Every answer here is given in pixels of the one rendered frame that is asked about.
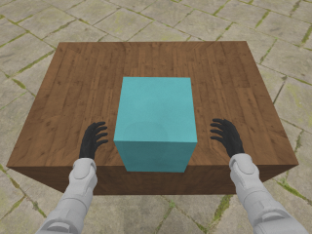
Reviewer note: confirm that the right robot hand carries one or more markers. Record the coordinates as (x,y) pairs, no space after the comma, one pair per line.
(230,137)

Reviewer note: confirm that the robot right forearm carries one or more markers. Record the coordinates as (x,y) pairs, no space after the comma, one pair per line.
(255,198)

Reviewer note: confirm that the carton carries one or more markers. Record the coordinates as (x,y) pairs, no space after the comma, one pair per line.
(155,128)

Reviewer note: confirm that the left robot hand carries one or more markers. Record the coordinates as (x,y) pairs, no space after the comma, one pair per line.
(89,143)

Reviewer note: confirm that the robot left forearm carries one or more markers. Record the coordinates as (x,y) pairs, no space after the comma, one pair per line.
(69,214)

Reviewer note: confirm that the pedestal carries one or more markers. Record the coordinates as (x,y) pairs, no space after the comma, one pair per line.
(83,86)

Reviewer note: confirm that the right robot upper arm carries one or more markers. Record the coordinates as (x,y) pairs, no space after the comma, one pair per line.
(286,225)

